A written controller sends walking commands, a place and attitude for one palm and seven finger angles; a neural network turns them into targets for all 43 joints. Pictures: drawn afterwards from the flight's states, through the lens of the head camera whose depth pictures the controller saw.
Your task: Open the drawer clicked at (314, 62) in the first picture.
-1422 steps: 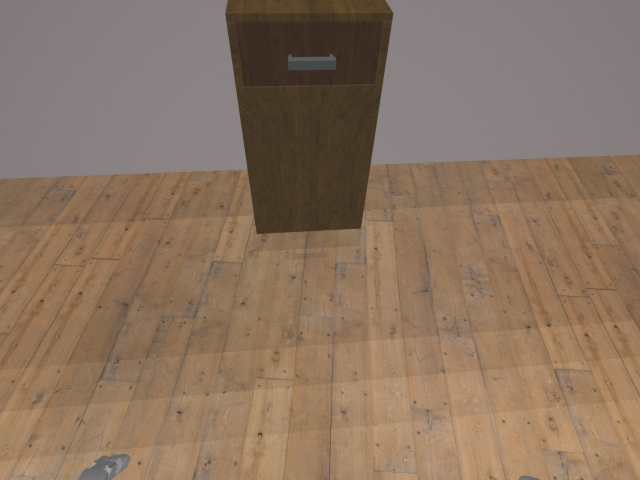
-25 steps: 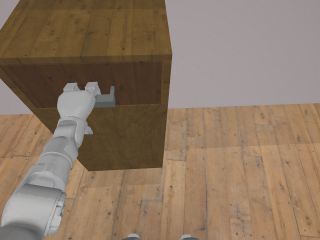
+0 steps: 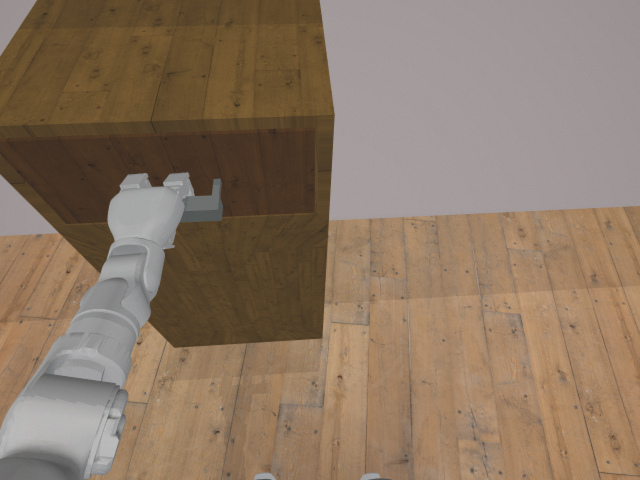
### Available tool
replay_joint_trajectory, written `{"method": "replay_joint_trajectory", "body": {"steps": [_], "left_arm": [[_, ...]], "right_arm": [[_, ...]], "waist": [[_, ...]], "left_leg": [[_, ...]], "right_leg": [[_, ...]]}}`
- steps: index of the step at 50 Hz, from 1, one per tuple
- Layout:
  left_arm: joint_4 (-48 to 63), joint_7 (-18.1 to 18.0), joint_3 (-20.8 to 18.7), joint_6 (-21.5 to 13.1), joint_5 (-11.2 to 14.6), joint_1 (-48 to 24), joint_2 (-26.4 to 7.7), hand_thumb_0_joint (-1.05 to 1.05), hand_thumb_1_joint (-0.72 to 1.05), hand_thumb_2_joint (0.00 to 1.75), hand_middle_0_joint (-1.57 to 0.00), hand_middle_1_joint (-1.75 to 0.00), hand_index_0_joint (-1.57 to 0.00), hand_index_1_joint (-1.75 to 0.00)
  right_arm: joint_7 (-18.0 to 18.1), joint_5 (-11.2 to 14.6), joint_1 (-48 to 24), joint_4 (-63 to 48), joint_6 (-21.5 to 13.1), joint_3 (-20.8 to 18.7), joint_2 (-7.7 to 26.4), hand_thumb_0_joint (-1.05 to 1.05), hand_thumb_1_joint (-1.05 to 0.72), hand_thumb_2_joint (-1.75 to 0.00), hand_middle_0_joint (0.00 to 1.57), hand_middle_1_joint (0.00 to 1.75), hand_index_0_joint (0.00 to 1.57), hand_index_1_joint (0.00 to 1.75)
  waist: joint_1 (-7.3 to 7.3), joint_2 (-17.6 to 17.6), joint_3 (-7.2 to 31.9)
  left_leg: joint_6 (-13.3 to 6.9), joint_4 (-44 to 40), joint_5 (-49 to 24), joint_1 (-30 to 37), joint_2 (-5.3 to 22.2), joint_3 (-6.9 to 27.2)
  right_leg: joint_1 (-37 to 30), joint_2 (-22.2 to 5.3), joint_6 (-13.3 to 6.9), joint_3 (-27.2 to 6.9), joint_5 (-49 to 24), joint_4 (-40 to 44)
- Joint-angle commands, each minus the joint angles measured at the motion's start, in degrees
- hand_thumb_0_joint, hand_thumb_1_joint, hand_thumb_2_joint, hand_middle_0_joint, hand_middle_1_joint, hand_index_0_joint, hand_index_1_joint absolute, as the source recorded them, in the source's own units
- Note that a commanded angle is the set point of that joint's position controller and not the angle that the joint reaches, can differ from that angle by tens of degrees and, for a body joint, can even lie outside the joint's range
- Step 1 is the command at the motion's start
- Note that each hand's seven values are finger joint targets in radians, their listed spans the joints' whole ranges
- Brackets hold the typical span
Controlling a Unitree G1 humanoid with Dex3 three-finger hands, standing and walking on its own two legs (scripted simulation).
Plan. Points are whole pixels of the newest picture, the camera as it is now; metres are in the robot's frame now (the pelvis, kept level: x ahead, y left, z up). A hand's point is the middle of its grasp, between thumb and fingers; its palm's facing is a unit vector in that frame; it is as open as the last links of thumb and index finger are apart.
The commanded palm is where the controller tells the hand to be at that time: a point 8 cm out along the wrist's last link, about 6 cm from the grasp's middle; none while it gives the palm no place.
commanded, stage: pull the drawer open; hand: left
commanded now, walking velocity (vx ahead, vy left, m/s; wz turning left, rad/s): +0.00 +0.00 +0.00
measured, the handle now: (173, 198) +0.49 +0.20 +0.02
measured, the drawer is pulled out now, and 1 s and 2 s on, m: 0.00 0.11 0.23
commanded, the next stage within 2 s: none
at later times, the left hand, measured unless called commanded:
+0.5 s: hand (159, 261) +0.40 +0.21 +0.00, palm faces -0.02 -0.06 -1.00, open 5.8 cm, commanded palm +0.36 +0.22 +0.06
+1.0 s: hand (151, 307) +0.33 +0.21 +0.00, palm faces -0.02 -0.07 -1.00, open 5.8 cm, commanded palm +0.30 +0.21 +0.06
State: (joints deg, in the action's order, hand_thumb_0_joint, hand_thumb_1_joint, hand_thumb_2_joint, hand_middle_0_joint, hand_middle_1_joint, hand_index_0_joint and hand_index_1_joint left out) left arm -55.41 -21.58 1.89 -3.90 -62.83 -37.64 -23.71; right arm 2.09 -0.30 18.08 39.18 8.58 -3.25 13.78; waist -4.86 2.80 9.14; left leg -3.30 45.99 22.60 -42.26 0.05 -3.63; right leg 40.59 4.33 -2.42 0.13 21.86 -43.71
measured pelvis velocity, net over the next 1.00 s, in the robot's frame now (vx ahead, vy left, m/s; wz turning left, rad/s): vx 0.00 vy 0.00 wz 0.01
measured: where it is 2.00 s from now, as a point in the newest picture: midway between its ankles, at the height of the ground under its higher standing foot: outside the picture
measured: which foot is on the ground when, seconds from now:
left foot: down 0.00-1.00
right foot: down 0.00-1.00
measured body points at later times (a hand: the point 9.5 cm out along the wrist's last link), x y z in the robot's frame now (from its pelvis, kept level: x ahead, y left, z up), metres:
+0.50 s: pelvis +0.01 +0.01 +0.01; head +0.07 -0.01 +0.45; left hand +0.40 +0.21 +0.05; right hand +0.09 -0.26 -0.13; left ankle -0.01 +0.08 -0.70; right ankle -0.02 -0.10 -0.70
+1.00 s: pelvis +0.00 +0.00 +0.01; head +0.04 -0.02 +0.46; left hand +0.33 +0.21 +0.06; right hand +0.14 -0.25 -0.11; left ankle -0.01 +0.08 -0.70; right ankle -0.02 -0.10 -0.70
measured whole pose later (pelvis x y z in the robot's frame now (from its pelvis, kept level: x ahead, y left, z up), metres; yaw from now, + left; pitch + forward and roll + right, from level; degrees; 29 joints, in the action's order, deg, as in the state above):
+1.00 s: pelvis +0.00 +0.00 +0.01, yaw +0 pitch +12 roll -1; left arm -30.0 -22.0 7.7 1.0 -61.3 -11.5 -18.6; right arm 1.5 0.5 11.2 36.5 8.1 -3.1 13.3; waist 0.0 3.5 8.0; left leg -3.2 42.2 21.8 -32.2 -0.8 -3.9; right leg 31.1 3.6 -2.4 -0.4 21.7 -41.1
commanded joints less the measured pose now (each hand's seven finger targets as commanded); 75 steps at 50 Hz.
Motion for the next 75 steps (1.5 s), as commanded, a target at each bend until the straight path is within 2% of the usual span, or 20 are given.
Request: {"method": "replay_joint_trajectory", "body": {"steps": [1, 4, 6, 7, 10, 20, 24, 26, 29, 31, 37, 41, 44, 50, 56, 59, 67, 68, 73, 75], "left_arm": [[10.1, -3.7, -3.8, 1.0, 0.2, -21.0, -14.1, 0.0, 0.9, 0.9, -0.4, -1.35, -0.4, -1.35], [10.3, -3.8, -6.7, 1.2, 0.9, -16.1, -15.9, 0.0, 0.9, 0.9, -0.4, -1.35, -0.4, -1.35], [11.7, -3.6, -5.9, 1.5, 1.4, -13.7, -14.6, 0.0, 0.9, 0.9, -0.4, -1.35, -0.4, -1.35], [12.3, -3.4, -4.5, 1.5, 1.5, -13.7, -12.9, 0.0, 0.9, 0.9, -0.4, -1.35, -0.4, -1.35], [13.0, -3.4, -6.2, 1.7, 2.0, -9.1, -13.9, 0.0, 0.9, 0.9, -0.4, -1.35, -0.4, -1.35], [18.7, -4.1, -3.2, 3.3, 1.4, -3.8, -9.5, 0.0, 0.9, 0.9, -0.4, -1.35, -0.4, -1.35], [22.9, -4.3, -4.0, 3.8, 1.4, -0.8, -9.7, 0.0, 0.9, 0.9, -0.4, -1.35, -0.4, -1.35], [24.2, -4.2, -1.3, 4.5, 1.9, -0.1, -6.5, 0.0, 0.9, 0.9, -0.4, -1.35, -0.4, -1.35], [27.2, -4.3, -2.7, 4.7, 1.8, 1.8, -7.9, 0.0, 0.9, 0.9, -0.4, -1.35, -0.4, -1.35], [28.5, -4.1, 0.3, 5.3, 2.0, 2.0, -4.5, 0.0, 0.9, 0.9, -0.4, -1.35, -0.4, -1.35], [30.8, -3.9, -1.4, 6.0, 1.8, 5.5, -6.5, 0.0, 0.9, 0.9, -0.4, -1.35, -0.4, -1.35], [31.9, -3.8, -1.0, 6.0, 1.9, 6.8, -5.9, 0.0, 0.9, 0.9, -0.4, -1.35, -0.4, -1.35], [35.8, -3.7, -0.8, 5.7, 2.2, 9.7, -5.5, 0.0, 0.9, 0.9, -0.4, -1.35, -0.4, -1.35], [39.5, -3.6, -0.4, 5.6, 2.9, 16.2, -4.1, 0.0, 0.9, 0.9, -0.4, -1.35, -0.4, -1.35], [40.7, -4.0, -2.0, 5.7, 2.5, 19.6, -5.7, 0.0, 0.9, 0.9, -0.4, -1.35, -0.4, -1.35], [42.0, -4.4, -3.5, 5.8, 2.1, 19.9, -7.5, 0.0, 0.9, 0.9, -0.4, -1.35, -0.4, -1.35], [44.6, -3.7, -2.8, 5.9, 3.4, 25.9, -5.9, 0.0, 0.9, 0.9, -0.4, -1.35, -0.4, -1.35], [45.5, -3.7, -4.6, 5.7, 3.7, 28.1, -7.3, 0.0, 0.9, 0.9, -0.4, -1.35, -0.4, -1.35], [50.6, -4.0, -4.1, 5.3, 3.6, 35.9, -5.7, 0.0, 0.9, 0.9, -0.4, -1.35, -0.4, -1.35], [52.5, -4.1, -2.2, 5.4, 3.5, 37.1, -4.0, 0.0, 0.9, 0.9, -0.4, -1.35, -0.4, -1.35]], "right_arm": [[0.2, 0.0, 5.0, -3.9, -1.3, -3.0, 8.7, 0.0, -0.9, -0.9, 0.2, 0.3, 0.2, 0.3], [0.0, -0.2, 4.9, -4.2, -1.2, -3.2, 8.9, 0.0, -0.9, -0.9, 0.2, 0.3, 0.2, 0.3], [-0.1, 0.0, 4.3, -4.9, -1.1, -3.1, 8.6, 0.0, -0.9, -0.9, 0.2, 0.3, 0.2, 0.3], [-0.2, 0.2, 4.0, -5.0, -1.2, -3.2, 8.5, 0.0, -0.9, -0.9, 0.2, 0.3, 0.2, 0.3], [-0.3, 0.3, 3.3, -5.3, -1.0, -3.2, 8.6, 0.0, -0.9, -0.9, 0.2, 0.3, 0.2, 0.3], [-0.4, 0.7, 0.0, -6.5, -1.1, -3.1, 8.1, 0.0, -0.9, -0.9, 0.2, 0.3, 0.2, 0.3], [-0.4, 0.8, -1.2, -7.2, -1.2, -3.1, 7.9, 0.0, -0.9, -0.9, 0.2, 0.3, 0.2, 0.3], [-0.6, 0.9, -2.3, -7.5, -1.2, -2.9, 7.8, 0.0, -0.9, -0.9, 0.2, 0.3, 0.2, 0.3], [-0.5, 0.9, -3.3, -8.0, -1.4, -2.8, 7.7, 0.0, -0.9, -0.9, 0.2, 0.3, 0.2, 0.3], [-0.6, 1.0, -4.2, -8.2, -1.6, -2.7, 7.5, 0.0, -0.9, -0.9, 0.2, 0.3, 0.2, 0.3], [-0.2, 1.0, -6.1, -8.7, -1.8, -2.4, 7.3, 0.0, -0.9, -0.9, 0.2, 0.3, 0.2, 0.3], [-0.1, 1.0, -7.2, -9.0, -2.2, -2.1, 7.1, 0.0, -0.9, -0.9, 0.2, 0.3, 0.2, 0.3], [-0.1, 0.8, -8.0, -9.6, -2.4, -2.1, 6.9, 0.0, -0.9, -0.9, 0.2, 0.3, 0.2, 0.3], [-0.5, 0.8, -9.9, -10.4, -3.1, -1.8, 6.8, 0.0, -0.9, -0.9, 0.2, 0.3, 0.2, 0.3], [-0.1, 0.9, -11.5, -10.4, -3.7, -1.3, 6.6, 0.0, -0.9, -0.9, 0.2, 0.3, 0.2, 0.3], [0.1, 0.7, -11.9, -10.1, -3.9, -1.3, 6.6, 0.0, -0.9, -0.9, 0.2, 0.3, 0.2, 0.3], [0.3, 0.8, -13.6, -10.7, -4.5, -0.9, 6.2, 0.0, -0.9, -0.9, 0.2, 0.3, 0.2, 0.3], [0.3, 0.7, -13.8, -11.0, -4.6, -1.0, 6.3, 0.0, -0.9, -0.9, 0.2, 0.3, 0.2, 0.3], [-0.4, 0.5, -15.2, -12.1, -4.9, -0.9, 6.0, 0.0, -0.9, -0.9, 0.2, 0.3, 0.2, 0.3], [-0.8, 0.3, -15.5, -12.2, -5.0, -0.9, 5.9, 0.0, -0.9, -0.9, 0.2, 0.3, 0.2, 0.3]], "waist": [[0.66, 1.5, 23.0], [2.39, -0.9, 25.5], [2.99, -1.0, 25.7], [2.45, -1.3, 24.6], [3.51, -2.1, 23.6], [3.52, -0.3, 19.3], [4.49, -1.0, 21.5], [3.67, -1.4, 19.1], [4.53, -1.4, 19.8], [3.88, -1.2, 18.3], [4.96, -2.1, 17.7], [5.14, -1.7, 15.7], [5.87, -0.8, 18.7], [6.19, -1.9, 15.5], [6.36, -3.0, 12.0], [6.88, -2.1, 13.3], [7.19, -3.6, 12.1], [8.18, -3.2, 13.2], [8.92, -1.5, 13.5], [8.13, -2.4, 12.2]], "left_leg": [[0.6, -1.6, -27.1, 15.9, -1.0, 2.8], [0.4, -1.7, -28.6, 15.8, -1.2, 2.4], [0.5, -2.2, -28.6, 15.3, -1.4, 2.1], [0.5, -2.5, -28.2, 15.6, -1.3, 2.2], [0.4, -3.1, -28.7, 15.9, -1.1, 2.0], [0.7, -4.6, -29.1, 19.1, -0.8, 2.5], [0.9, -4.8, -32.0, 21.4, -0.4, 3.1], [1.0, -5.0, -31.2, 21.6, -0.4, 3.1], [1.0, -5.3, -31.7, 22.1, -0.4, 3.3], [1.2, -5.5, -31.2, 22.8, -0.3, 3.5], [1.1, -6.2, -26.7, 21.6, -1.0, 3.1], [1.2, -6.7, -25.5, 21.8, -1.0, 3.3], [1.3, -6.4, -28.1, 23.3, -1.1, 3.0], [1.2, -6.9, -26.2, 22.6, -1.1, 3.1], [1.1, -7.7, -19.7, 19.8, -1.8, 2.7], [1.1, -7.8, -19.3, 20.3, -1.9, 2.6], [1.2, -8.0, -18.5, 19.5, -2.2, 2.4], [1.3, -8.1, -19.5, 19.5, -2.2, 2.5], [1.6, -7.8, -22.3, 20.9, -2.1, 2.6], [1.5, -7.4, -21.7, 21.2, -1.9, 2.7]], "right_leg": [[-9.5, -0.4, 0.0, -0.9, -24.8, 2.9], [-13.2, -0.5, 0.1, -1.4, -28.1, 2.8], [-15.2, -0.7, 0.1, -1.5, -29.9, 2.9], [-14.8, -0.7, 0.1, -1.4, -29.7, 3.3], [-15.7, -0.6, 0.1, -1.4, -29.7, 3.6], [-13.6, -0.5, -0.3, -0.8, -26.2, 4.9], [-14.8, -0.6, -0.3, -0.7, -26.7, 4.7], [-13.7, -0.6, -0.2, -0.4, -26.2, 5.2], [-14.9, -0.7, -0.3, -0.6, -26.3, 5.1], [-13.6, -0.7, -0.3, -0.3, -25.2, 5.4], [-15.7, -0.9, -0.4, -0.8, -23.9, 5.9], [-15.0, -0.9, -0.6, -0.7, -22.5, 6.1], [-17.0, -1.1, -0.6, -1.1, -25.2, 5.8], [-16.7, -1.1, -0.6, -1.2, -24.2, 6.2], [-17.0, -1.3, -0.5, -2.0, -21.4, 7.1], [-17.7, -1.4, -0.6, -2.5, -21.0, 7.1], [-19.2, -1.7, -0.3, -3.0, -23.0, 7.3], [-20.5, -1.6, -0.5, -3.3, -23.9, 7.1], [-20.3, -1.6, -0.8, -3.4, -27.0, 6.3], [-18.7, -1.6, -0.6, -3.1, -26.0, 6.2]]}}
